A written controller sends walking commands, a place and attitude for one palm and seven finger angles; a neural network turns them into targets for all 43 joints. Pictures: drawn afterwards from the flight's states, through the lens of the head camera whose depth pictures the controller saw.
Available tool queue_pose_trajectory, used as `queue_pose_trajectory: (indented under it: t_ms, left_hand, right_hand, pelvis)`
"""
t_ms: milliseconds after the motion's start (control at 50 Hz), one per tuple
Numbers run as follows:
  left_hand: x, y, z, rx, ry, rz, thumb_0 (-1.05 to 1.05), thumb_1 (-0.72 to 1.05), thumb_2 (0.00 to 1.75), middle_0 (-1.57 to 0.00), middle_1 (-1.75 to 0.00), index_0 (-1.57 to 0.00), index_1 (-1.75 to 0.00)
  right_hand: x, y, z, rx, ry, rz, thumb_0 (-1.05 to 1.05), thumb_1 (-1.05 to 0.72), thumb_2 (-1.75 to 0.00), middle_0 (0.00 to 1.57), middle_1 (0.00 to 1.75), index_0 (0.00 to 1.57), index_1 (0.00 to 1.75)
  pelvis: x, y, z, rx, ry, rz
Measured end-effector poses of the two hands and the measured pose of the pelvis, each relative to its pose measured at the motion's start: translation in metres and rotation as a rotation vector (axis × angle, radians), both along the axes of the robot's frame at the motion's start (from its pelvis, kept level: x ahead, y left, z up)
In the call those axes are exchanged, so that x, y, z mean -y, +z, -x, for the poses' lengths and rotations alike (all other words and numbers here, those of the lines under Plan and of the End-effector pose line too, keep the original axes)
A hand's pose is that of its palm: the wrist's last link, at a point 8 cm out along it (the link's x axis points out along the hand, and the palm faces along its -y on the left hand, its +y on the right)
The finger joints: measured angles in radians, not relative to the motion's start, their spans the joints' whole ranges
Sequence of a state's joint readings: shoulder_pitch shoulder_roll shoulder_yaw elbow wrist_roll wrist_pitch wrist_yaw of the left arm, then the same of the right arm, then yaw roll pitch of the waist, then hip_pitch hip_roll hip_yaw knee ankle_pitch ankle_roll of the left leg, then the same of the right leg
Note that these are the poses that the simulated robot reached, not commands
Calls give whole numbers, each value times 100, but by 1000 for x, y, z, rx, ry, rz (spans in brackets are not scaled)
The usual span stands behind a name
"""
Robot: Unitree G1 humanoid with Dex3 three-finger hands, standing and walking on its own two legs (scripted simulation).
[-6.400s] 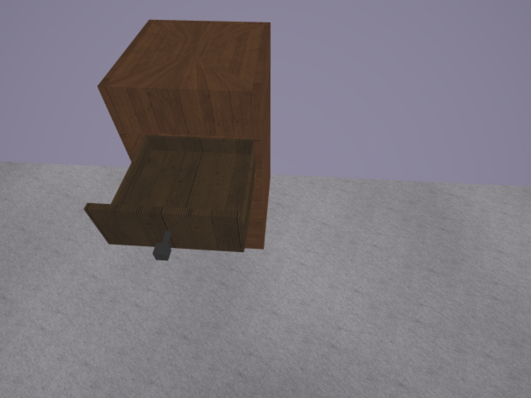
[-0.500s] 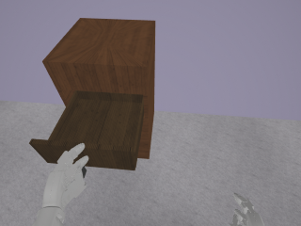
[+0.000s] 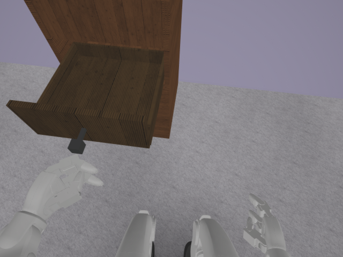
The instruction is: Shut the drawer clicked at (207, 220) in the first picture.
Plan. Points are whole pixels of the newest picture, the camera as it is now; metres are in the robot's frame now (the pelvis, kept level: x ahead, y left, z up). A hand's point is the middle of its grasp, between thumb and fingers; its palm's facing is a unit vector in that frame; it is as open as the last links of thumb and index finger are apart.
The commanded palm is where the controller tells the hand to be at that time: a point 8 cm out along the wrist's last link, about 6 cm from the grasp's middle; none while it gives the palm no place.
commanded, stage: raise the hand and make a fist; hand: left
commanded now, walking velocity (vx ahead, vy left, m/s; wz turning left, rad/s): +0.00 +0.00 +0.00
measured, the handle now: (79, 140) +0.42 +0.30 -0.09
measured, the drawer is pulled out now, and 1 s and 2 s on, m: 0.30 0.30 0.30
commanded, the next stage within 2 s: bring the fist close to the handle in 1.14 s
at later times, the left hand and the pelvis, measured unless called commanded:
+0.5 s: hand (51, 200) +0.23 +0.26 +0.02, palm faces -0.08 -1.00 -0.03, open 3.1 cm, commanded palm +0.20 +0.31 +0.02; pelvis +0.00 +0.05 -0.01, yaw -1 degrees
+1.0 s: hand (57, 201) +0.23 +0.25 +0.01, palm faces -0.13 -0.99 -0.05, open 3.3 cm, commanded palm +0.21 +0.31 +0.02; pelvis +0.01 +0.04 -0.02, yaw -1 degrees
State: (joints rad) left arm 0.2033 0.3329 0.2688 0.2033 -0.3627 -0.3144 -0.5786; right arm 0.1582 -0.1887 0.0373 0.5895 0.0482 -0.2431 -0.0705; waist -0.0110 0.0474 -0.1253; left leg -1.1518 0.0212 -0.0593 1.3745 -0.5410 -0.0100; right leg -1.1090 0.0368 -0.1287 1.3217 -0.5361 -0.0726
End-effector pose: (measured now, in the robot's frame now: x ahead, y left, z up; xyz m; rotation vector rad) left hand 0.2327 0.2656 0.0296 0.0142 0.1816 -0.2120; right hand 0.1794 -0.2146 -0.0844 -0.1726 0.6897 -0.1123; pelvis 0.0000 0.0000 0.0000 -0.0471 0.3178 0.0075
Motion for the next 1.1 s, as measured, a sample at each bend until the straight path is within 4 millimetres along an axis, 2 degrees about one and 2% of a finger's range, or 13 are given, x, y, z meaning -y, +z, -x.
queue_pose_trajectory:
  t_ms: [40, 100, 180, 240, 320, 440, 520, 600, 680, 780, 880, 1000, 1100]
  left_hand:
    - [-6, 0, -2, -20, 47, 5, 1, 90, 90, -83, -98, -83, -98]
    - [-22, 12, 4, 34, 151, -18, 2, 90, 90, -89, -104, -89, -104]
    - [-41, 16, 19, 85, 207, -72, 1, 91, 90, -97, -113, -97, -113]
    - [-45, 1, 28, 55, 166, -73, 1, 91, 90, -102, -119, -103, -119]
    - [-38, -17, 32, 31, 91, -22, 1, 91, 90, -111, -128, -111, -128]
    - [-43, -9, 22, 135, 113, -6, 2, 90, 90, -123, -141, -123, -141]
    - [-52, -6, 22, 122, 133, -21, 2, 90, 90, -130, -149, -130, -149]
    - [-53, -14, 27, 42, 110, -23, 1, 90, 90, -135, -154, -135, -155]
    - [-54, -18, 32, 28, 109, -20, 1, 90, 90, -138, -157, -138, -157]
    - [-58, -15, 31, 83, 132, -39, 2, 90, 90, -139, -159, -139, -159]
    - [-56, -20, 24, 72, 104, -47, 1, 90, 90, -140, -159, -140, -159]
    - [-45, -16, 17, 55, 79, -45, 2, 90, 90, -140, -160, -140, -160]
    - [-50, -9, 18, 65, 126, -71, 1, 90, 90, -140, -160, -140, -160]
  right_hand:
    - [5, 0, 18, -42, -43, 9, 1, -90, -89, 20, 30, 21, 30]
    - [14, 2, 38, -92, -98, 31, 2, -90, -89, 20, 30, 21, 30]
    - [22, 4, 45, -121, -112, 74, 2, -90, -89, 20, 30, 21, 30]
    - [23, 6, 37, -96, -95, 107, 2, -90, -89, 20, 30, 21, 30]
    - [16, 13, 16, -22, -56, 145, 2, -90, -89, 20, 30, 20, 30]
    - [-11, 24, -18, 64, 18, 145, 1, -90, -89, 20, 30, 20, 30]
    - [-32, 27, -35, 87, 60, 108, 1, -90, -89, 20, 30, 21, 30]
    - [-48, 29, -44, 94, 91, 78, 1, -90, -89, 20, 30, 21, 30]
    - [-53, 25, -45, 83, 108, 80, 1, -90, -89, 20, 30, 21, 30]
    - [-46, 13, -39, 37, 107, 94, 1, -90, -89, 20, 30, 21, 30]
    - [-32, 1, -30, -9, 82, 105, 1, -90, -89, 20, 30, 21, 30]
    - [-16, -2, -20, -32, 27, 102, 1, -90, -89, 20, 30, 21, 30]
    - [-6, -3, -18, -35, -6, 94, 1, -90, -89, 20, 30, 21, 30]
  pelvis:
    - [-4, 3, -1, -6, -13, -5]
    - [-9, 7, -4, -11, -24, -8]
    - [-18, 6, -6, -22, -19, 0]
    - [-25, 0, -5, -31, -10, 8]
    - [-35, -6, -4, -40, -8, 19]
    - [-44, -11, -4, -43, -3, 33]
    - [-48, -11, -5, -46, 5, 42]
    - [-51, -10, -7, -52, 7, 46]
    - [-52, -12, -9, -59, 7, 49]
    - [-50, -18, -10, -72, 8, 51]
    - [-46, -24, -10, -84, 7, 53]
    - [-39, -22, -11, -90, -2, 45]
    - [-32, -20, -13, -93, -5, 36]
